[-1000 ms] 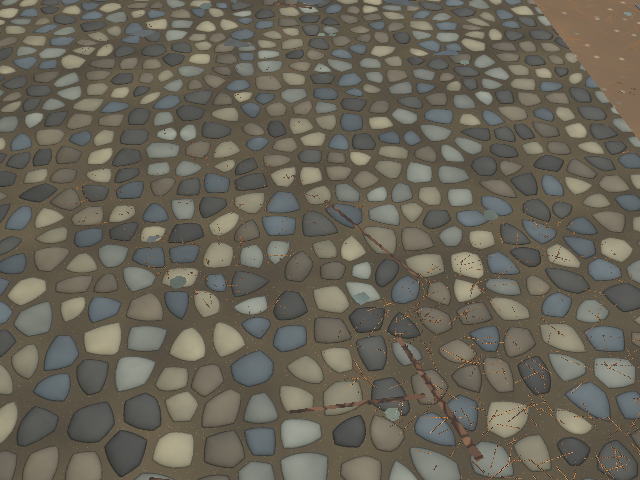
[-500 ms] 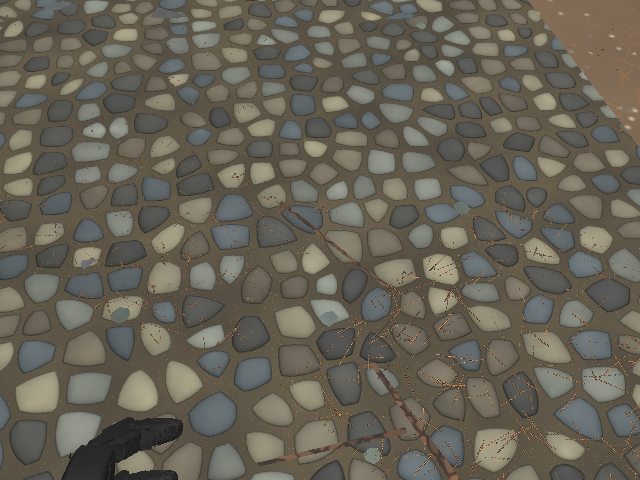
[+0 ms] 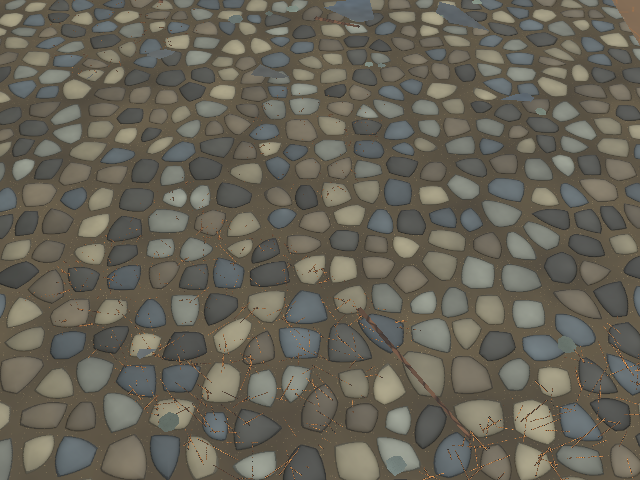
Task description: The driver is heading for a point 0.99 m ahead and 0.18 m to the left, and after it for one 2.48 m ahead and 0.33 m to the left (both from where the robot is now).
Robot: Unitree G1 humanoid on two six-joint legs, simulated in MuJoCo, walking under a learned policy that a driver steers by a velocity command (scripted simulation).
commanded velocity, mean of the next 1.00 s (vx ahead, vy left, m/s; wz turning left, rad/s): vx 0.50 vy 0.00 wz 0.17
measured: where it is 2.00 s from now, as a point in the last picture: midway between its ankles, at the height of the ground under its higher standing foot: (278, 215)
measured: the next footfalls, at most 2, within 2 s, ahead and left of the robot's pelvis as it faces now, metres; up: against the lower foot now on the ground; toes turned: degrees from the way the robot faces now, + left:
left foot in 0.08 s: +0.23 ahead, +0.13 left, +0.00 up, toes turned +2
right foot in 0.62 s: +0.54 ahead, -0.11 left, +0.00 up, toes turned -2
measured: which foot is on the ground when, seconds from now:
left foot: up 0.00-0.06, down 0.08-0.64, up 0.66-1.00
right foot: down 0.00-0.08, up 0.10-0.60, down 0.62-1.00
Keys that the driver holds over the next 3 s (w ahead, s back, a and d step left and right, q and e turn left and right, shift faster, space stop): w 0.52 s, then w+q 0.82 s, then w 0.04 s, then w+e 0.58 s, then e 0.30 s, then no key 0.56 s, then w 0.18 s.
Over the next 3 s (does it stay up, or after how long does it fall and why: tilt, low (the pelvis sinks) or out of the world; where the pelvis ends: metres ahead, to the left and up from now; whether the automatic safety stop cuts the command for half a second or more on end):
stays up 1.35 0.21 -0.01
